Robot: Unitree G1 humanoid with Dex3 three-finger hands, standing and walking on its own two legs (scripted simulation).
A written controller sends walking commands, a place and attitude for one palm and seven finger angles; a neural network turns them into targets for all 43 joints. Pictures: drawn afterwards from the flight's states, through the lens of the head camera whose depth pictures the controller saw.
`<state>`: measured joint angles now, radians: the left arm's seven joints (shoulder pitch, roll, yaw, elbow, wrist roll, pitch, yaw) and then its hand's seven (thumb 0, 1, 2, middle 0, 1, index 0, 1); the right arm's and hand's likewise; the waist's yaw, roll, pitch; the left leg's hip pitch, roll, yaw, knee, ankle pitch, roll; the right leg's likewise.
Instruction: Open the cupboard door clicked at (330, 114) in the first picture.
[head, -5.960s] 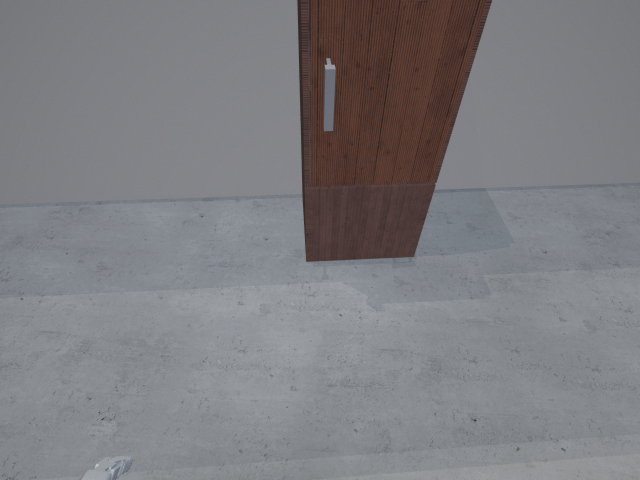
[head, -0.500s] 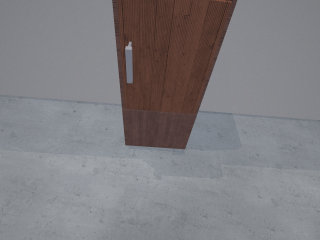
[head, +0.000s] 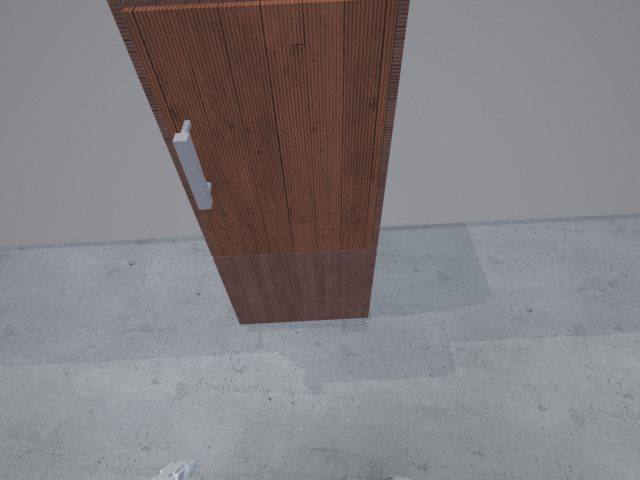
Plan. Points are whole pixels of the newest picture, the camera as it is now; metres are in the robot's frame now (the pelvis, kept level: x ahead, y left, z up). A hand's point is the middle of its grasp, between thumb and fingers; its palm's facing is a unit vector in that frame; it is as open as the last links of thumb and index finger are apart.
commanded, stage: take the last steps up to it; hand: left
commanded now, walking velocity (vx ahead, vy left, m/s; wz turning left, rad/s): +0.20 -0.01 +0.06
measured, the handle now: (196, 166) +0.65 +0.25 -0.01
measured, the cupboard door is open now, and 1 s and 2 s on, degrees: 0 0 0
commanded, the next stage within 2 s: come to a stop and stand still in 0.14 s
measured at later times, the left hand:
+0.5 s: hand out of the picture +0.06 +0.15 -0.17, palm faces +0.11 -0.99 -0.12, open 7.4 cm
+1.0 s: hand out of the picture +0.09 +0.14 -0.14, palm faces +0.05 -0.97 -0.24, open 7.4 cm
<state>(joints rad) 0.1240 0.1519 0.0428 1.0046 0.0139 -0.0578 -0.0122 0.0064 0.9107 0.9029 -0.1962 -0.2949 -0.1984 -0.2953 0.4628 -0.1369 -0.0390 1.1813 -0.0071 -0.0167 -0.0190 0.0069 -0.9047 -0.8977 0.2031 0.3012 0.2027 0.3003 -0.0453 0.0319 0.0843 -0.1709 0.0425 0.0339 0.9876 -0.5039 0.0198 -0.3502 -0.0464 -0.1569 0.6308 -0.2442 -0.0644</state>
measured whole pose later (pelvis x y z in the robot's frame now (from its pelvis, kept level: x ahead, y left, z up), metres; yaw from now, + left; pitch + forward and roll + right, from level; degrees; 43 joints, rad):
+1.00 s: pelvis +0.07 -0.04 +0.02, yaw -1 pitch +1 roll +2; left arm 0.30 0.13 0.02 1.03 0.02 0.00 0.02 0.01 0.91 0.90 -0.20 -0.30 -0.20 -0.30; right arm 0.29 -0.23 -0.07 1.08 -0.02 0.05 0.00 0.00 -0.91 -0.90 0.20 0.30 0.20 0.30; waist 0.02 0.03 0.00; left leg -0.38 0.02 0.03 0.87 -0.30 -0.04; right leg -0.18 -0.05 -0.08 0.41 -0.24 -0.03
